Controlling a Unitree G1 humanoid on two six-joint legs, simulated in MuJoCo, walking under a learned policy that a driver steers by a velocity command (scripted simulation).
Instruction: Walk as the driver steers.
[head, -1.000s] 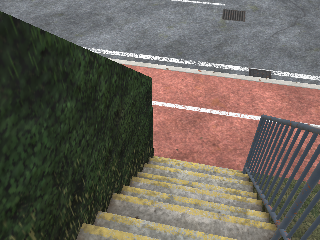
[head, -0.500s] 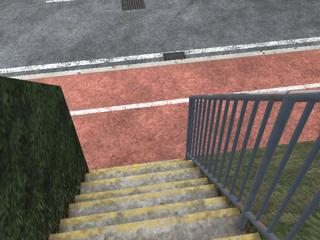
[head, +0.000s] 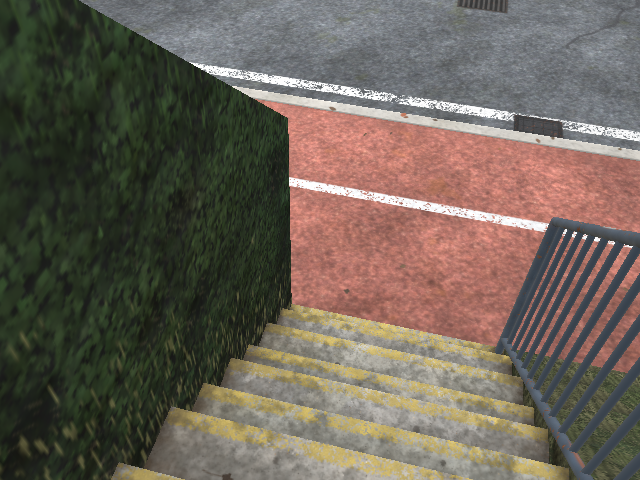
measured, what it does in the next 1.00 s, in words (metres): goes down: left foot, then right foot 0.21 m lower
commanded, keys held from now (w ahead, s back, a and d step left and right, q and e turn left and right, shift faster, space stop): q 0.40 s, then e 0.24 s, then w+e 0.30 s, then w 0.02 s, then w+e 0.04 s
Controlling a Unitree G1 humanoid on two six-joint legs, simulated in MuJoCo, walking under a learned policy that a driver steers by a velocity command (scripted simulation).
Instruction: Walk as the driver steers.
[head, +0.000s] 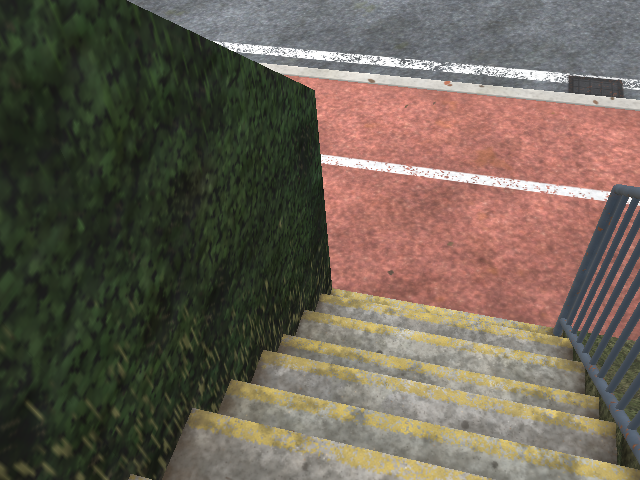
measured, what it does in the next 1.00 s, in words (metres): goes down, turning right: left foot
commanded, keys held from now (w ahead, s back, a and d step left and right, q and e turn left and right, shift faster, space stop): w+e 0.74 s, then w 0.12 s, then w+q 0.14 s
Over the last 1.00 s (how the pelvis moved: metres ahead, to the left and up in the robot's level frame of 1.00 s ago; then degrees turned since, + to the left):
0.13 -0.03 -0.14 6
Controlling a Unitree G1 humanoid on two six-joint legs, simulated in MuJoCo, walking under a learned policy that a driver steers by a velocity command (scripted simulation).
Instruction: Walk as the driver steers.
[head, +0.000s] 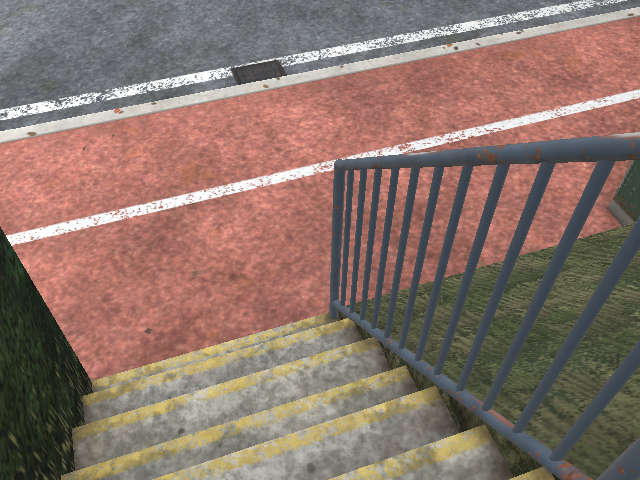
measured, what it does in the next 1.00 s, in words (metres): goes down, turning left: right foot 0.19 m lower, then left foot 0.21 m lower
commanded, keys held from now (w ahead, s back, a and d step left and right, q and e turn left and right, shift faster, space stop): w+q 0.84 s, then w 0.12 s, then w+e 0.04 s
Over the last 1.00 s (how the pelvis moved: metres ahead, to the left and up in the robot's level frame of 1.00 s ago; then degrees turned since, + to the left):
0.32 0.01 -0.16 -28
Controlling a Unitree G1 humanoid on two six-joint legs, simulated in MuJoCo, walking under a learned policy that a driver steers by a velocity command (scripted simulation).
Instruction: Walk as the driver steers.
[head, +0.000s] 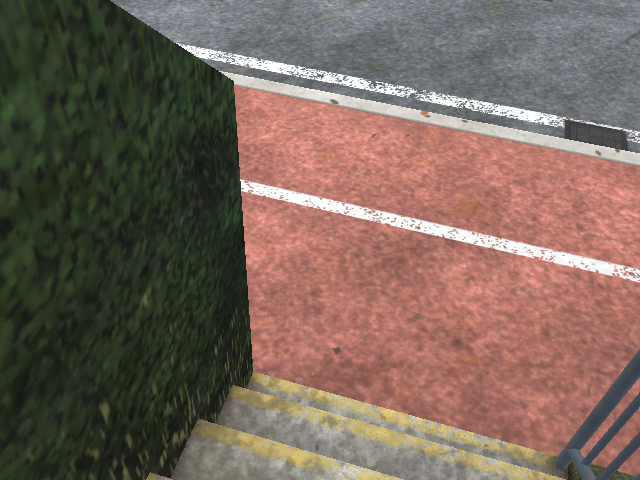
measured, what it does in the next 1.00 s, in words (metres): goes down, turning right: left foot 0.22 m lower, then right foot 0.20 m lower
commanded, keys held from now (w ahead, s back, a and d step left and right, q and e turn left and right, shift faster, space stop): w+e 0.94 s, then w+q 0.06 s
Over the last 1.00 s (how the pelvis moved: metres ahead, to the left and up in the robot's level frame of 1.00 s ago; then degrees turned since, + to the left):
0.50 0.08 -0.51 25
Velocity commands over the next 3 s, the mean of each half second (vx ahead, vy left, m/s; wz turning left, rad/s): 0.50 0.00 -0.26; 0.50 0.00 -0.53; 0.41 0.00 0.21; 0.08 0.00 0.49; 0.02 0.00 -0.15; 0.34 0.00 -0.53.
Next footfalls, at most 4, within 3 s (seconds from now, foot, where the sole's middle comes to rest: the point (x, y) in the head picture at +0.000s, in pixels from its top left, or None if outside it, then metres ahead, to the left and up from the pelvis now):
0.26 left None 0.27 0.11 -0.98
0.84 right None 0.45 -0.16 -1.17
1.18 left None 0.74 -0.07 -1.37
1.76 right None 0.90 -0.32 -1.59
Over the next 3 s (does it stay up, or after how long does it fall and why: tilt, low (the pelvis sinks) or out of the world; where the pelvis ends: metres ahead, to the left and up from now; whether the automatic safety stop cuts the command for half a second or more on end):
stays up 0.94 -0.24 -0.84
